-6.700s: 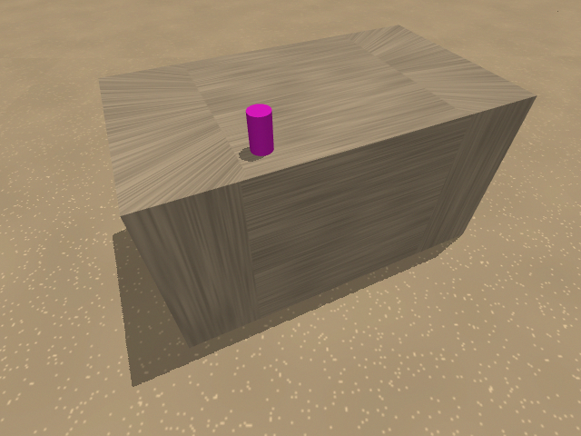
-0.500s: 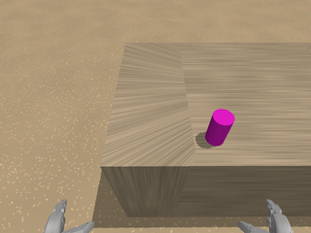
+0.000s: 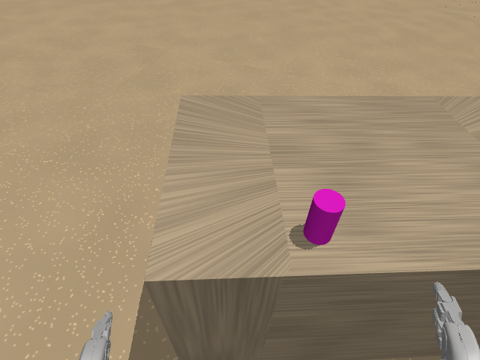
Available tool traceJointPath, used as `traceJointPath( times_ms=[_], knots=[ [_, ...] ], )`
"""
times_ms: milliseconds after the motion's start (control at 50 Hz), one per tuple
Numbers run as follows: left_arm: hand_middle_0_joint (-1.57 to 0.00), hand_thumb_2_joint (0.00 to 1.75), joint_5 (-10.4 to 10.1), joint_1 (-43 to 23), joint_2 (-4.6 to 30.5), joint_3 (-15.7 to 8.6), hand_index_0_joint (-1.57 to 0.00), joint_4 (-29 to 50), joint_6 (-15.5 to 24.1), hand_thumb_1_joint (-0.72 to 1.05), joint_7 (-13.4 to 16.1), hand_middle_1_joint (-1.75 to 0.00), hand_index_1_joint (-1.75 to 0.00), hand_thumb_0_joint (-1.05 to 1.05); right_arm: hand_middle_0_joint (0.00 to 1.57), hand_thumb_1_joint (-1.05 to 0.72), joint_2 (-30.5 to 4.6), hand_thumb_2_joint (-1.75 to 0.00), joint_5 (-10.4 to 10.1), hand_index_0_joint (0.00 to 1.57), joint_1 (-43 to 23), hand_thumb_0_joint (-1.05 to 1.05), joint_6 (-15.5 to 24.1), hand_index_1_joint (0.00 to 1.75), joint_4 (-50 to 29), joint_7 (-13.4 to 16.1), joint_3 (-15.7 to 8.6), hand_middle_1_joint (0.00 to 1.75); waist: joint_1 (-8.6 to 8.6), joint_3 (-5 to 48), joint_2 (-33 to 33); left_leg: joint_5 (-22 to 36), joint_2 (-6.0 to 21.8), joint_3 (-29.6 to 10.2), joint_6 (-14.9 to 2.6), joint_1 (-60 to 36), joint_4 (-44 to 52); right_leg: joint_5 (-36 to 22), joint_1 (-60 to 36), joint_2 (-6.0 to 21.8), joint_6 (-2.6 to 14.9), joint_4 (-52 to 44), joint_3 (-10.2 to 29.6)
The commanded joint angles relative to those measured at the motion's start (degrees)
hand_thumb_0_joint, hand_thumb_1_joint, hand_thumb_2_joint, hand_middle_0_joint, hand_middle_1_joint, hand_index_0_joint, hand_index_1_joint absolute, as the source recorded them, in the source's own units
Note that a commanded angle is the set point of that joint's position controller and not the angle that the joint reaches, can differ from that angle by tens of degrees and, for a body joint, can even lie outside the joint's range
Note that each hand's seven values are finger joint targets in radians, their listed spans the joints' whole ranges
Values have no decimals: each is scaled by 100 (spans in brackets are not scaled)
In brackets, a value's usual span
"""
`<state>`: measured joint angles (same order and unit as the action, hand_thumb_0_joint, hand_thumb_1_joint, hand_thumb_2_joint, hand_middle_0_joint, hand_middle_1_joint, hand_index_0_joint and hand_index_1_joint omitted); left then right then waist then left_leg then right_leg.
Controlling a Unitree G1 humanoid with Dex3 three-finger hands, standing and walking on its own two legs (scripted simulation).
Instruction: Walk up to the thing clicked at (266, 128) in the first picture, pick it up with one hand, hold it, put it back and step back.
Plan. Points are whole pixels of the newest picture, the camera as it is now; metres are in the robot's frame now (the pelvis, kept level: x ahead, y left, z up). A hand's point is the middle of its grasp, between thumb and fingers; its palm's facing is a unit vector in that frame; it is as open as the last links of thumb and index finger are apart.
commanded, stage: rise first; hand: right
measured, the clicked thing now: (322, 217) +0.43 -0.16 -0.02
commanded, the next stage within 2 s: go down in 1.00 s
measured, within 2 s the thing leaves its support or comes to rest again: neither
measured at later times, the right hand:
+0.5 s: hand (435, 349) +0.16 -0.24 +0.05, palm faces +0.26 +0.90 -0.36, open 17.7 cm
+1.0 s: hand (440, 342) +0.16 -0.23 +0.08, palm faces +0.26 +0.89 -0.39, open 17.6 cm
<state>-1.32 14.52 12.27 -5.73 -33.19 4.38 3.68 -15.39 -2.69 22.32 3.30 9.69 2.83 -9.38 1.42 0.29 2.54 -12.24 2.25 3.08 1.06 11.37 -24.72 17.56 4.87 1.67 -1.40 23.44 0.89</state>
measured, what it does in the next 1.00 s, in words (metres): stands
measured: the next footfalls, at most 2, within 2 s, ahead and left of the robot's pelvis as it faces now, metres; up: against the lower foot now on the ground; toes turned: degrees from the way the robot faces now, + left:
none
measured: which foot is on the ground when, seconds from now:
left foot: down 0.00-1.00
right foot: down 0.00-1.00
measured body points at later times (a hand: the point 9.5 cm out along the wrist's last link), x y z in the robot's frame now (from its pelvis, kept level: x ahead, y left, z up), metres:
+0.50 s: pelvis -0.02 +0.00 +0.00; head -0.03 +0.02 +0.45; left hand +0.14 +0.26 -0.09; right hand +0.14 -0.29 +0.07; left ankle +0.01 +0.13 -0.74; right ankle -0.05 -0.14 -0.74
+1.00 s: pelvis -0.02 +0.00 +0.00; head -0.02 +0.03 +0.45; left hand +0.14 +0.26 -0.09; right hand +0.14 -0.28 +0.10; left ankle +0.01 +0.13 -0.74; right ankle -0.05 -0.14 -0.74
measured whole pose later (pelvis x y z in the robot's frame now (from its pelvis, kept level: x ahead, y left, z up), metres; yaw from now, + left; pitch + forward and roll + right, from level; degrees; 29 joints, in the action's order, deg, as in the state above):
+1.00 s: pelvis -0.02 +0.00 +0.00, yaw -1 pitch -3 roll +0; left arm -0.3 13.6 12.4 -8.8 -37.1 7.7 2.5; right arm -16.3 -2.3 29.2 12.9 -8.9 0.6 -12.5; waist 2.0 -2.1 3.3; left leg -10.8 2.6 3.6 0.8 11.2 -24.7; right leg 16.2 5.2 1.4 -1.5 24.0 1.4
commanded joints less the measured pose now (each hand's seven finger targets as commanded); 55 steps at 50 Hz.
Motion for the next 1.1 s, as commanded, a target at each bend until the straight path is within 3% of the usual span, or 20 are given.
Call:
traceJointPath(
  times_ms=[0,80,140,160,380,420,460,480,540,660,680,740,920,960,980,1000,1020,1040,1060,1080],
  knots=[
    [-5,4,-2,-425,905,-434,-5,864,282,-54,6,-5,-5,0,3,61,-994,-4,-31,4,-306,0,431,6,-1637,10,-543,6,28,298,-107,1574,-140,205,-104,-640,181,-2057,396,-149,117,-270,-238],
    [-5,5,21,-559,632,-211,-5,822,325,-55,-35,-5,-5,0,4,61,-898,-4,2,4,-150,0,559,6,-1928,3,-455,6,36,213,-147,1190,-134,197,-95,-638,252,-1629,507,-163,158,-314,-253],
    [-5,5,53,-524,816,-360,-5,777,341,-55,-21,-5,-5,0,4,61,-1117,-4,13,4,46,0,645,6,-2030,18,-752,6,107,284,-131,1092,-116,196,-91,-718,272,-1542,547,-176,167,-318,-251],
    [-5,5,51,-636,789,-333,-5,886,357,-55,-27,-5,-5,0,4,61,-1014,-4,11,4,46,0,695,6,-2213,2,-596,6,99,334,-123,1012,-114,196,-89,-751,294,-1459,508,-193,163,-330,-256],
    [-5,5,43,-466,848,-516,-5,574,499,-55,-47,-5,-5,0,4,61,-995,-3,-14,4,235,0,955,6,-2516,-58,-705,6,86,-65,-62,410,-135,249,-117,-528,385,-891,702,-173,163,-479,-222],
    [-5,5,47,-539,698,-369,-5,721,550,-55,-69,-5,-5,0,4,61,-962,-4,-11,5,147,0,1017,6,-2607,-63,-692,6,43,14,-162,431,-126,239,-104,-575,411,-886,666,-179,189,-454,-221],
    [-5,6,49,-545,943,-591,-5,788,586,-56,-23,-5,-5,0,4,61,-1090,-4,-10,5,8,0,1054,6,-2677,-46,-803,6,-2,75,-110,468,-121,220,-99,-568,414,-890,601,-192,188,-469,-226],
    [-5,6,40,-471,720,-390,-5,659,588,-55,-55,-5,-5,0,4,61,-1020,-4,-12,5,76,0,1076,6,-2618,-65,-740,6,39,-50,-75,377,-113,225,-98,-515,420,-805,643,-213,195,-469,-239],
    [-5,6,47,-438,860,-549,-4,550,612,-56,-32,-5,-6,0,4,61,-1122,-4,-19,5,134,0,1114,6,-2605,-59,-891,6,69,-49,-136,381,-112,236,-95,-531,433,-829,678,-211,196,-472,-227],
    [-5,7,58,-517,696,-425,-4,452,643,-56,-86,-5,-6,0,4,60,-1038,-4,-17,5,291,0,1229,6,-2635,-104,-851,6,118,5,-140,551,-86,214,-87,-600,402,-975,665,-239,202,-400,-253],
    [-5,7,53,-545,923,-666,-4,544,656,-56,-54,-5,-6,0,4,60,-1151,-4,-19,5,238,0,1228,6,-2756,-91,-950,6,92,118,-136,656,-99,220,-89,-613,384,-1082,623,-224,192,-404,-231],
    [-5,8,59,-602,682,-418,-4,537,649,-57,-94,-5,-6,0,4,59,-1064,-5,-5,5,256,0,1279,6,-2837,-108,-859,6,135,120,-107,654,-116,235,-104,-646,374,-1123,635,-215,174,-399,-220],
    [-5,9,63,-556,788,-565,-4,486,649,-57,-80,-6,-7,0,4,57,-1153,-6,-23,5,358,0,1365,6,-3014,-126,-1015,6,121,71,-230,569,-92,237,-81,-621,399,-1019,636,-229,204,-389,-234],
    [-6,9,201,-777,770,-471,-5,631,684,-57,-134,-6,-7,0,4,51,-765,-7,-6,5,182,0,1536,6,-3531,-186,-884,6,-17,610,-267,757,-171,205,-32,-576,251,-1097,463,-225,185,-259,-131],
    [-6,1,51,-445,1033,-870,-7,331,619,-49,-45,-6,-4,0,5,48,-1304,-5,-28,5,578,0,1356,5,-2493,-113,-1256,5,103,-40,-216,701,-80,244,-69,-560,355,-1144,654,-249,194,-346,-235],
    [-6,9,197,-490,806,-551,-5,429,633,-57,-140,-6,-7,0,4,51,-861,-7,-3,5,500,0,1512,6,-2998,-197,-1057,6,-34,335,-463,785,-161,220,-5,-513,261,-1083,586,-238,206,-224,-125],
    [-6,1,45,-526,898,-743,-7,362,603,-49,-79,-6,-4,0,5,48,-1298,-5,-28,5,501,0,1403,5,-2591,-146,-1249,5,186,-87,-214,639,-56,238,-51,-567,367,-1066,741,-271,197,-350,-239],
    [-6,9,196,-799,768,-521,-5,579,648,-57,-143,-6,-7,0,4,51,-820,-7,-31,5,222,0,1620,6,-3198,-220,-1026,6,-55,381,-358,764,-170,199,-8,-432,218,-1068,593,-220,194,-202,-123],
    [-6,1,46,-566,905,-818,-7,320,606,-49,-67,-6,-4,0,5,47,-1266,-6,-35,5,365,0,1458,5,-2611,-157,-1236,5,120,-81,-87,645,-62,226,-61,-523,332,-1074,708,-258,187,-350,-241],
    [-6,9,208,-684,811,-575,-5,488,630,-57,-145,-6,-7,0,4,50,-833,-7,-41,5,205,0,1656,6,-3268,-216,-1033,6,-56,451,-221,776,-177,207,-30,-458,192,-1086,576,-223,172,-224,-114]
  ],
)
